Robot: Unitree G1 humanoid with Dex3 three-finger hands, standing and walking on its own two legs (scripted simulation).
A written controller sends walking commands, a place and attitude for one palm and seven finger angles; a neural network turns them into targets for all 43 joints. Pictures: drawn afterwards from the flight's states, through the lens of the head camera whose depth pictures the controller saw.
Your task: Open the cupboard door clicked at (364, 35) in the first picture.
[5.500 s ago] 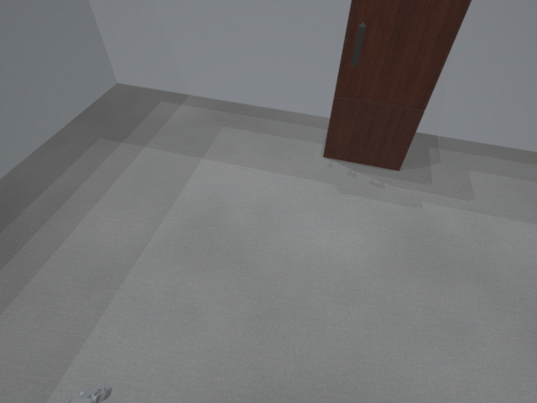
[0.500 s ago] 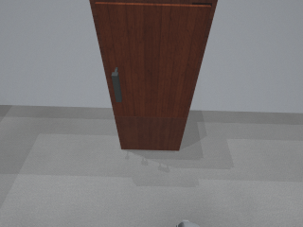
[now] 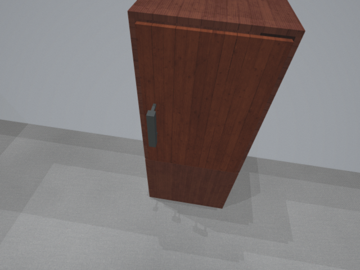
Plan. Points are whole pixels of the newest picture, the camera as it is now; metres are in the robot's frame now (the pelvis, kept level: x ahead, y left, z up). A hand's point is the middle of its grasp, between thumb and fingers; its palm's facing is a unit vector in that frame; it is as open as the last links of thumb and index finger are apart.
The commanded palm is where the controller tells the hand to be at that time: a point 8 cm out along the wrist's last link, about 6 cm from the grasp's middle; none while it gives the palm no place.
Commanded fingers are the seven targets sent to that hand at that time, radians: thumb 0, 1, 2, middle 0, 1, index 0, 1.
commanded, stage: come to a stop and stand still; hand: left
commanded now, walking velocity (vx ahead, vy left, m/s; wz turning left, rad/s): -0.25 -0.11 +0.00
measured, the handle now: (153, 125) +0.59 +0.15 -0.09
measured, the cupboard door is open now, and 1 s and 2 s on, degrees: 0 0 0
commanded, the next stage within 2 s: look again from close up in 1.06 s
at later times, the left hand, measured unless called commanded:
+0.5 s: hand out of the picture +0.08 +0.17 -0.17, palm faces +0.00 -0.96 -0.27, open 7.4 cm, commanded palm none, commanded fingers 0.00 0.90 0.90 -0.20 -0.30 -0.20 -0.30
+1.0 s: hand out of the picture +0.02 +0.11 -0.17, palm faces +0.02 -0.98 -0.20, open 7.3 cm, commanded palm none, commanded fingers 0.00 0.90 0.90 -0.20 -0.30 -0.20 -0.30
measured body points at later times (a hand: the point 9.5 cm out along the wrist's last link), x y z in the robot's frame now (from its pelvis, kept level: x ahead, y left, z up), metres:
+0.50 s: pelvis +0.02 -0.03 -0.01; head +0.04 -0.04 +0.44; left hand +0.08 +0.22 -0.15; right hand +0.06 -0.27 -0.17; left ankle +0.06 +0.10 -0.73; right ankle +0.02 -0.15 -0.74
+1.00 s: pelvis +0.00 -0.06 +0.01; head +0.01 -0.07 +0.46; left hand +0.02 +0.16 -0.15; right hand -0.02 -0.27 -0.16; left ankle +0.01 +0.09 -0.74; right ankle +0.02 -0.15 -0.74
